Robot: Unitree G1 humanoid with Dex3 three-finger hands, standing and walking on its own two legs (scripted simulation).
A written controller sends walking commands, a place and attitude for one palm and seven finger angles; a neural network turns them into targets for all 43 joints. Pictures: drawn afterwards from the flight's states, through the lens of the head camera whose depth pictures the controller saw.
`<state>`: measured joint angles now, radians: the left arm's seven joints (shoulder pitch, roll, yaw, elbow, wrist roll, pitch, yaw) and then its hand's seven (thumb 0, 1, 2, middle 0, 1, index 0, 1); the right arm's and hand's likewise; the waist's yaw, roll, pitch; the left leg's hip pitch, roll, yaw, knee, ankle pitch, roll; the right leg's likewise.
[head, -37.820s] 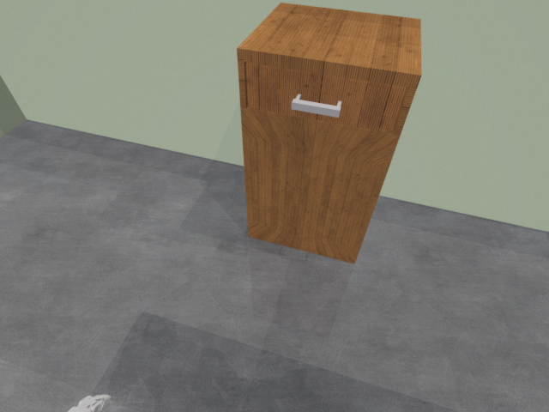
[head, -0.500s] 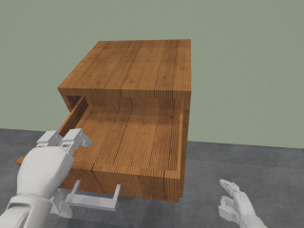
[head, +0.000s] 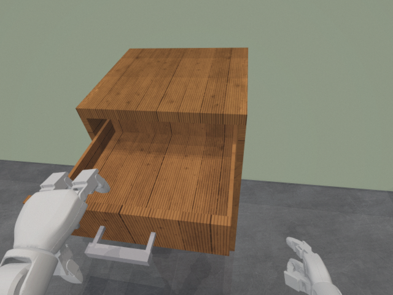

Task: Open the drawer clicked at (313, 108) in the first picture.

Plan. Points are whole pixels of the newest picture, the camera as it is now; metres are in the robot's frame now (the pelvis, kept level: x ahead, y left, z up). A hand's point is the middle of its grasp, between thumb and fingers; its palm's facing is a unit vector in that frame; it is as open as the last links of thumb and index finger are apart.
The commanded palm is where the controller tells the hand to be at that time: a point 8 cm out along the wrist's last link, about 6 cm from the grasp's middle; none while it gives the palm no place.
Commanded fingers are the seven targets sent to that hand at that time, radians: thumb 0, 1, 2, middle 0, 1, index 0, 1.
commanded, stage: draw the hand back to the body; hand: left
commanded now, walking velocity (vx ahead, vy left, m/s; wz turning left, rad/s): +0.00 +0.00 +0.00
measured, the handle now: (122, 243) +0.21 +0.21 -0.01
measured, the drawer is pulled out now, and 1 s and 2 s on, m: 0.30 0.30 0.30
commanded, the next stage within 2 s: step back with the hand held close in 1.24 s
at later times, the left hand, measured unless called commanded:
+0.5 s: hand (78, 208) +0.19 +0.22 +0.17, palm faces +0.37 -0.86 -0.34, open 13.1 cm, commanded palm +0.14 +0.26 +0.18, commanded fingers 0.00 -0.01 0.51 -0.26 -0.88 -0.26 -0.88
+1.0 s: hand (68, 206) +0.19 +0.24 +0.17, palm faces +0.44 -0.80 -0.40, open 9.0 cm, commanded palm +0.14 +0.27 +0.18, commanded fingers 0.00 0.87 0.88 -0.20 -0.32 -0.20 -0.32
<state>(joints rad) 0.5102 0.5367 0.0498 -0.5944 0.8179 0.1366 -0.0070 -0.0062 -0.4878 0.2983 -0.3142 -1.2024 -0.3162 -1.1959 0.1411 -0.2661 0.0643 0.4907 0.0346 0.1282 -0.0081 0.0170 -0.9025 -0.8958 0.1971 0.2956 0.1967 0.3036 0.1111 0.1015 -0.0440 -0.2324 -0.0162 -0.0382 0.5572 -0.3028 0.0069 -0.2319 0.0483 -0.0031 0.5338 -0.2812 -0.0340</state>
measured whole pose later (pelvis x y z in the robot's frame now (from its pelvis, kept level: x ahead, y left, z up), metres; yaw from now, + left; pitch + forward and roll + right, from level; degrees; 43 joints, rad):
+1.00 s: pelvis +0.02 -0.01 +0.01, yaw +3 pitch -3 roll +0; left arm 0.55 0.33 0.29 -0.49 -0.07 -0.08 0.12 0.00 0.53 0.74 -0.23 -0.54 -0.23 -0.53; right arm 0.16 -0.21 0.02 0.63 0.02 -0.11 -0.09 0.02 -0.90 -0.90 0.20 0.30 0.20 0.30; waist 0.05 0.06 -0.01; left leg -0.14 -0.03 -0.09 0.47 -0.29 -0.01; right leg -0.13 0.04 -0.05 0.46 -0.29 -0.05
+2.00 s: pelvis -0.04 +0.00 +0.00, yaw +6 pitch +3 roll -1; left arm 0.65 0.40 0.37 -0.64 -0.07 -0.14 0.13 0.01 0.89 0.90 -0.21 -0.30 -0.21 -0.30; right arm 0.13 -0.19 0.02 0.54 0.02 -0.01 -0.07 0.02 -0.90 -0.90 0.20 0.30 0.20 0.30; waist 0.00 -0.02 -0.02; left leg -0.40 -0.03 -0.04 0.59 -0.24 0.03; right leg -0.36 0.01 -0.10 0.54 -0.23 -0.03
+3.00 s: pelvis -0.20 -0.07 +0.01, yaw +5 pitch +3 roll +2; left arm 0.71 0.38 0.41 -0.54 -0.04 -0.21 0.13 0.00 0.89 0.90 -0.21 -0.30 -0.21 -0.30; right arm 0.21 -0.23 -0.01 0.62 0.02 -0.03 -0.08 0.02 -0.90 -0.90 0.20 0.30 0.20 0.30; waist 0.00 -0.03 -0.09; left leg -0.44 -0.02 0.02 0.94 -0.43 -0.02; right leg -0.25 0.00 -0.06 0.50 -0.31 -0.06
